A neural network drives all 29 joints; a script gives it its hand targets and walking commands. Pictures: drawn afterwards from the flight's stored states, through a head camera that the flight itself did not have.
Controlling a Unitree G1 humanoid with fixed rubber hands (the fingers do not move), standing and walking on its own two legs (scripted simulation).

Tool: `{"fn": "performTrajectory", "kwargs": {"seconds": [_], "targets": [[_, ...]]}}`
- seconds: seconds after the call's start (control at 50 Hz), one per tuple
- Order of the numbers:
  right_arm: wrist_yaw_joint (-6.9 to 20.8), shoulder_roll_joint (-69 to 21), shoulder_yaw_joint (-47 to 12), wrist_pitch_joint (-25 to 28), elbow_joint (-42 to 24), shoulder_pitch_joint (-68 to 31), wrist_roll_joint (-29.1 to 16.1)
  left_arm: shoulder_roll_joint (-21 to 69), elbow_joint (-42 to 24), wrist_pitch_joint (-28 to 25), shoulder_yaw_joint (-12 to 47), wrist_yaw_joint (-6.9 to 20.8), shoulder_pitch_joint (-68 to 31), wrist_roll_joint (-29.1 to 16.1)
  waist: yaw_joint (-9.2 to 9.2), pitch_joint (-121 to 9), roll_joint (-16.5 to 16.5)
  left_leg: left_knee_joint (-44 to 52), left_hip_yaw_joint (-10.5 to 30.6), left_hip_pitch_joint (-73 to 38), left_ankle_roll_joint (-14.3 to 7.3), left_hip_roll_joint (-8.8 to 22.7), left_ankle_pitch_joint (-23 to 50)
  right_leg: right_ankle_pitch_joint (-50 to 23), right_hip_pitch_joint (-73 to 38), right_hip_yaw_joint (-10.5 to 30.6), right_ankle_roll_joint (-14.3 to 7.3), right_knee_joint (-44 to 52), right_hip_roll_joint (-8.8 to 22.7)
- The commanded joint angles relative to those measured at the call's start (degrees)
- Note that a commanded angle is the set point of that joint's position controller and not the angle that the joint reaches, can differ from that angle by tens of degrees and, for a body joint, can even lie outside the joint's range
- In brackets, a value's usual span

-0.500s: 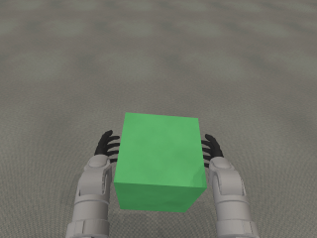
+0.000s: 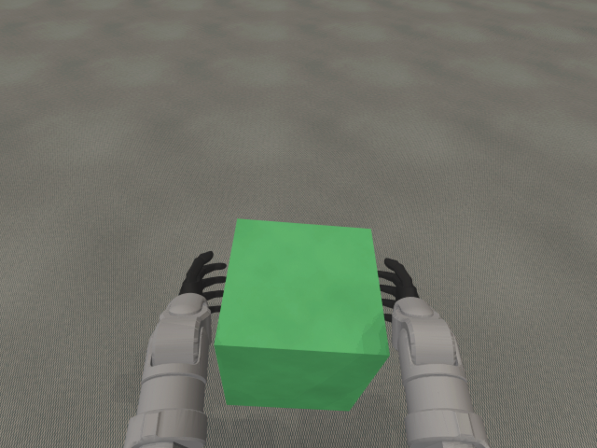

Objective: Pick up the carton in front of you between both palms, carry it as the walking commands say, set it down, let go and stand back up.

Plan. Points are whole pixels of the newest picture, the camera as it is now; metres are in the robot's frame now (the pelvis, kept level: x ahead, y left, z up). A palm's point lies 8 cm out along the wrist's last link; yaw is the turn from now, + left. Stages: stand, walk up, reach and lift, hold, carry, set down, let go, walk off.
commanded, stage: carry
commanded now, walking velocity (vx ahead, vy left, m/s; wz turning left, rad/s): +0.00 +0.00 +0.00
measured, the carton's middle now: (296, 320) +0.32 +0.01 -0.05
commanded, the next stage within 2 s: hold in 0.48 s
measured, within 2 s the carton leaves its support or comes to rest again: neither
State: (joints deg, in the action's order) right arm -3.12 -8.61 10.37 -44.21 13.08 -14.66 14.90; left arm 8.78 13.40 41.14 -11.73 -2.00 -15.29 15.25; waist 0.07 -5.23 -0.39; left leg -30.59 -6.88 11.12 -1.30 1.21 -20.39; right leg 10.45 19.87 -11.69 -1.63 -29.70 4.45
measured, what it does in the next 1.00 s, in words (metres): stands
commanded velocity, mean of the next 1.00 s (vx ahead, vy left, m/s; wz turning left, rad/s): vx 0.00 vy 0.00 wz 0.00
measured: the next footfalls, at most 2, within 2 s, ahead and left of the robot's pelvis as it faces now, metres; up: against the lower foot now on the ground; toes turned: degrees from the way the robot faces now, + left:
none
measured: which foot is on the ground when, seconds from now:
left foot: down 0.00-1.00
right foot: down 0.00-1.00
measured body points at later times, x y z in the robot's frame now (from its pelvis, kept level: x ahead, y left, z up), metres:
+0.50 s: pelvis -0.01 +0.00 +0.00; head -0.03 +0.00 +0.45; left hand +0.29 +0.15 +0.04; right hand +0.29 -0.15 +0.03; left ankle -0.04 +0.10 -0.73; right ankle +0.06 -0.11 -0.73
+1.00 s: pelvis -0.04 -0.03 +0.00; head -0.07 -0.05 +0.45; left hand +0.26 +0.17 +0.04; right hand +0.30 -0.13 +0.03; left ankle -0.04 +0.09 -0.73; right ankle +0.06 -0.12 -0.73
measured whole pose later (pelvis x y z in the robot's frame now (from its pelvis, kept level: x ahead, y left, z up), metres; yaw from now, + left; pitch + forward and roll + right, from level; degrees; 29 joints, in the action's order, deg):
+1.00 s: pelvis -0.04 -0.03 +0.00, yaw +9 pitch -8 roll +0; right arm -1.9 -10.8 19.3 -40.2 22.4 -22.6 20.3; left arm 10.8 26.9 34.7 -21.6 0.0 -24.2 20.7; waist -0.4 3.6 -2.3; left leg -30.5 1.9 5.9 -1.1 -0.5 -16.8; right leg 8.9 10.8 -2.3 -1.5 -27.8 -0.8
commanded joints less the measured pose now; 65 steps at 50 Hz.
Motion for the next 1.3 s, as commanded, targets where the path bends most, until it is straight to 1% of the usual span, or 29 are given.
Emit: {"fn": "performTrajectory", "kwargs": {"seconds": [0.0, 0.46, 0.48, 0.5, 0.52, 0.54, 0.56, 0.58, 0.6, 0.62, 0.64, 0.66, 0.7, 0.74, 0.78, 0.82, 0.88, 0.92, 0.94, 0.96, 0.98, 1.02, 1.06, 1.1, 1.12, 1.16, 1.18, 1.22, 1.28], "targets": [[15.38, -53.30, -32.86, 4.87, -7.37, -33.09, -16.93, 54.85, -2.21, -1.54, 32.17, 14.96, -27.17, -15.76, -0.02, -15.84, 0.21, 5.72, 6.29, 1.54, -0.95, 7.27, 12.18, -10.39, -11.47, 7.58, -0.37, 2.76, 6.18], [15.26, -53.13, -33.14, 4.75, -7.90, -32.58, -17.07, 54.66, -2.86, -1.51, 32.50, 14.93, -26.90, -16.02, 0.04, -16.38, 0.19, 5.36, 6.62, 2.31, -1.17, 7.28, 12.27, -10.28, -11.17, 7.73, -0.23, 2.95, 6.25], [15.44, -54.30, -32.66, 4.88, -9.85, -27.79, -16.85, 56.33, -2.36, -2.29, 30.99, 15.26, -23.58, -15.19, 0.26, -9.65, -5.15, 9.87, 13.80, 6.41, -1.06, -3.20, 24.97, -19.49, -29.02, 14.56, -0.88, 2.21, -9.39], [15.06, -52.80, -32.63, 5.72, -10.52, -28.12, -16.70, 56.06, -3.26, -3.49, 30.84, 14.81, -23.72, -14.82, 0.69, -12.34, -5.36, 9.32, 15.15, 8.10, -0.72, -3.00, 29.78, -23.60, -33.12, 16.45, -1.48, 2.29, -8.45], [15.35, -52.00, -32.25, 5.84, -11.59, -28.00, -16.37, 54.39, -2.13, -3.85, 29.18, 14.31, -20.78, -13.36, 0.99, -13.10, -4.74, 9.62, 15.10, 0.72, -0.71, -3.48, 29.84, -23.56, -29.22, 16.71, -0.58, 3.53, -8.34], [15.28, -52.29, -33.27, 5.89, -11.17, -28.64, -16.48, 53.76, -1.97, -4.25, 28.44, 13.95, -20.80, -13.10, 1.50, -13.29, -1.97, 9.32, 14.97, -1.75, -0.40, -3.81, 31.88, -24.93, -28.51, 16.63, 0.11, 4.08, -8.54], [15.42, -51.59, -33.22, 5.93, -10.95, -28.67, -16.58, 53.12, -1.14, -4.53, 27.40, 13.47, -20.25, -12.49, 2.02, -13.38, -2.81, 10.88, 14.55, -3.57, -0.51, -3.85, 26.78, -22.01, -28.14, 16.78, 0.52, 4.53, -8.14], [15.52, -51.78, -33.58, 6.03, -10.37, -28.64, -16.40, 52.65, -1.50, -4.66, 27.93, 13.47, -21.27, -12.63, 1.90, -11.76, -0.75, 10.84, 14.67, -3.70, -0.62, -3.85, 25.65, -19.45, -26.36, 16.19, 1.07, 4.72, -8.77], [15.36, -52.02, -33.67, 6.11, -10.06, -28.90, -16.19, 52.96, -1.47, -4.74, 28.29, 13.51, -22.49, -13.00, 1.58, -11.91, -0.01, 10.63, 14.35, -4.44, -0.45, -3.99, 26.26, -19.15, -26.20, 16.31, 1.24, 5.02, -8.93], [15.21, -51.97, -33.67, 6.13, -9.74, -29.01, -15.88, 53.47, -2.04, -4.89, 28.88, 13.66, -24.10, -13.81, 1.08, -12.34, -0.52, 11.50, 14.37, -3.35, -0.30, -3.79, 22.63, -16.36, -27.48, 16.07, 1.10, 4.95, -9.22], [15.22, -51.94, -32.57, 6.20, -9.16, -28.42, -15.44, 53.30, -1.88, -4.70, 29.54, 14.04, -25.01, -13.99, 0.12, -10.54, -0.61, 11.31, 14.04, -4.07, -0.12, -3.92, 22.04, -14.67, -24.94, 15.83, 1.13, 5.42, -9.40], [15.11, -52.43, -32.38, 6.32, -8.71, -29.35, -15.10, 54.17, -2.19, -4.82, 30.27, 14.43, -27.20, -14.66, -0.30, -11.03, -0.51, 11.43, 14.05, -2.53, -0.02, -3.95, 19.73, -12.91, -26.33, 15.81, 0.75, 5.55, -9.51], [14.90, -52.95, -31.24, 6.44, -7.04, -29.50, -14.50, 54.79, -1.41, -4.89, 30.98, 15.26, -29.40, -15.39, -1.56, -9.15, -0.83, 11.89, 14.22, 1.51, -0.39, -3.63, 14.83, -10.14, -27.68, 15.65, 0.39, 5.19, -9.55], [14.91, -53.65, -30.30, 6.46, -5.61, -30.02, -13.94, 55.32, -0.47, -5.01, 31.06, 15.90, -30.87, -15.72, -2.20, -8.07, -1.09, 12.20, 14.42, 4.68, -0.83, -3.37, 11.58, -8.71, -29.15, 15.57, 0.29, 4.82, -9.53], [15.14, -54.36, -29.79, 6.37, -4.32, -30.61, -13.69, 55.61, 0.78, -5.12, 30.55, 16.31, -31.63, -15.62, -2.21, -7.43, -1.15, 12.58, 14.55, 7.38, -1.23, -3.14, 9.03, -7.89, -30.78, 15.52, 0.43, 4.56, -9.33], [15.52, -54.99, -29.64, 6.28, -3.27, -31.77, -13.69, 55.75, 1.88, -5.29, 29.68, 16.49, -32.35, -15.21, -1.70, -6.93, -1.13, 12.96, 14.57, 9.53, -1.62, -2.94, 6.85, -7.08, -32.20, 15.47, 0.64, 4.35, -9.06], [16.04, -56.14, -27.20, 6.52, 1.00, -36.87, -12.76, 54.64, 6.10, -6.29, 25.85, 16.97, -37.04, -12.95, -0.42, -4.54, -1.11, 13.44, 14.08, 14.03, -2.78, -2.63, -0.59, -1.71, -33.23, 15.43, 1.11, 3.83, -8.55], [16.60, -56.98, -24.23, 7.29, 5.31, -41.46, -11.64, 54.11, 11.02, -7.70, 22.04, 17.49, -41.16, -10.59, 0.33, -3.73, -1.55, 12.88, 13.61, 15.84, -3.65, -2.52, -5.36, 3.89, -32.22, 15.81, 1.57, 3.31, -8.24], [16.80, -57.72, -22.40, 7.89, 8.07, -43.82, -10.88, 53.83, 13.59, -8.66, 19.91, 17.86, -43.67, -9.28, 0.48, -3.40, -0.66, 11.73, 13.31, 16.74, -3.89, -2.76, -6.35, 6.18, -31.21, 16.30, 1.71, 3.24, -8.00], [16.91, -57.94, -20.24, 8.57, 10.53, -46.39, -10.08, 53.73, 16.52, -9.68, 17.44, 18.14, -45.86, -7.70, 0.65, -3.67, -0.94, 10.37, 13.01, 16.54, -4.05, -2.90, -7.43, 9.51, -29.84, 17.59, 1.78, 3.28, -7.53], [16.77, -58.15, -18.17, 9.24, 13.03, -48.74, -9.25, 53.11, 18.97, -10.73, 14.86, 18.31, -47.95, -6.11, 0.74, -3.31, 0.01, 8.51, 12.76, 16.80, -4.08, -3.22, -7.49, 12.22, -28.08, 18.78, 1.82, 3.54, -7.11], [15.71, -57.35, -13.14, 10.53, 17.36, -52.32, -7.12, 50.70, 23.51, -12.50, 8.51, 18.21, -50.59, -2.35, 0.96, -2.62, 1.23, 4.79, 12.36, 16.51, -3.86, -3.87, -7.00, 16.75, -24.27, 20.93, 1.88, 3.97, -6.34], [13.97, -54.69, -7.56, 12.01, 21.25, -53.34, -4.03, 46.95, 27.12, -14.02, 1.88, 17.45, -51.42, 1.71, 1.15, -0.66, 2.16, 1.80, 12.11, 17.50, -3.47, -4.55, -5.84, 17.95, -20.18, 21.41, 1.81, 3.55, -6.16], [12.18, -50.25, -2.06, 13.68, 23.07, -52.55, -0.58, 43.30, 28.75, -15.31, -3.05, 16.40, -51.30, 5.05, 0.88, 0.13, 1.81, -0.26, 11.96, 20.18, -3.13, -4.98, -4.81, 16.06, -17.55, 21.15, 1.56, 1.91, -6.53], [11.41, -47.79, 0.50, 14.58, 23.39, -51.76, 1.12, 41.71, 29.30, -15.95, -4.78, 15.94, -51.02, 6.41, 0.40, -0.15, 1.39, -1.18, 11.93, 21.78, -2.96, -5.15, -4.27, 14.40, -16.42, 20.87, 1.40, 0.89, -6.79], [10.17, -43.17, 4.18, 16.86, 23.22, -49.72, 3.91, 39.11, 29.98, -17.76, -6.44, 15.37, -50.09, 7.96, -1.10, -1.88, 0.58, -3.13, 11.96, 25.02, -2.59, -5.69, -2.51, 9.79, -14.02, 20.07, 1.16, -1.39, -7.35], [9.68, -41.62, 4.90, 18.34, 22.75, -48.89, 4.76, 38.31, 30.20, -19.04, -6.28, 15.21, -49.62, 8.04, -1.88, -3.33, 0.43, -4.19, 12.01, 26.43, -2.44, -6.10, -1.19, 6.82, -12.56, 19.61, 1.07, -2.68, -7.65], [9.00, -40.31, 4.25, 21.93, 21.55, -47.98, 5.33, 37.73, 30.04, -22.27, -4.55, 15.06, -49.13, 7.19, -2.99, -7.49, 0.44, -6.44, 11.99, 29.45, -2.06, -7.10, 1.55, 0.20, -10.54, 18.75, 1.05, -5.50, -8.26], [8.76, -42.99, -1.89, 28.21, 19.84, -48.31, 2.94, 40.51, 29.47, -28.02, 1.57, 15.16, -49.06, 4.01, -3.32, -16.68, 0.50, -9.73, 11.27, 34.50, -1.43, -8.75, 5.18, -10.15, -10.93, 18.03, 1.51, -10.18, -8.83]]}}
